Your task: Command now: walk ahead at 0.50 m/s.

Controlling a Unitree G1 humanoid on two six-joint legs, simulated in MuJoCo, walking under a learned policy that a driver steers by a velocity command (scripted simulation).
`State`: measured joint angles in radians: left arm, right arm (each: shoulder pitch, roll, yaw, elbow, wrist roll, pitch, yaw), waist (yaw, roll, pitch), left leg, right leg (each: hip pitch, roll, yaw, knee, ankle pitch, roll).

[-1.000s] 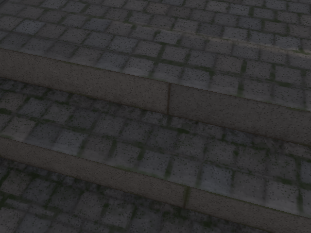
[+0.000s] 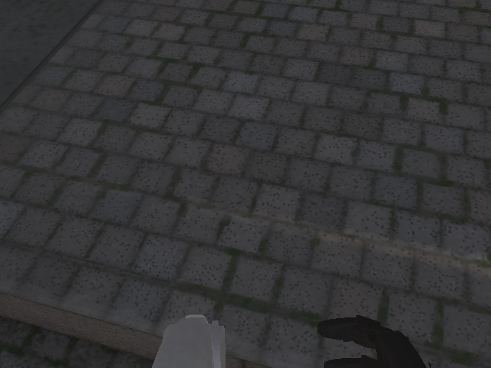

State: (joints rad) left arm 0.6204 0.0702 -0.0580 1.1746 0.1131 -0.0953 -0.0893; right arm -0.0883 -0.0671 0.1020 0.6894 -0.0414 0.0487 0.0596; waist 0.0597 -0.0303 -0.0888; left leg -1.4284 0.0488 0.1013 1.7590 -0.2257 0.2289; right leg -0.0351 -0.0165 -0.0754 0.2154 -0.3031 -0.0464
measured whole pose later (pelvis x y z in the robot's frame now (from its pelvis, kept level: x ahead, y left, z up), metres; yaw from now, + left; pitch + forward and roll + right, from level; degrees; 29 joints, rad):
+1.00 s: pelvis +0.59 -0.04 +0.33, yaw -19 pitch +5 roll -1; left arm 0.41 0.15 0.01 1.00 0.02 -0.15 -0.06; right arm 0.00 -0.19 0.02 0.78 -0.06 -0.07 0.04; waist 0.08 0.00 -0.13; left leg -0.81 0.09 -0.02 0.84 -0.06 -0.05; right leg -0.20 0.13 0.17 0.54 -0.42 -0.08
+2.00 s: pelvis +1.07 -0.23 +0.35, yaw -24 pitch +3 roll -2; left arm 0.36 0.22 0.07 0.96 -0.01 -0.08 0.01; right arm 0.03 -0.23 -0.06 0.86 0.01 -0.07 0.00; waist 0.06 0.04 -0.03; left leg -0.71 0.12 -0.03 0.71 0.02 0.01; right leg -0.08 0.05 -0.06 0.26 -0.23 -0.04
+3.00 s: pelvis +1.55 -0.45 +0.35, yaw -23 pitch +2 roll -1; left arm 0.32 0.23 0.07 0.98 0.01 -0.09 0.00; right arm 0.10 -0.27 -0.08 0.88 0.01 -0.07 -0.01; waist 0.05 0.04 -0.01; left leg -0.71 0.14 -0.04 0.90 -0.07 0.01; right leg -0.11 0.06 -0.07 0.24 -0.17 -0.06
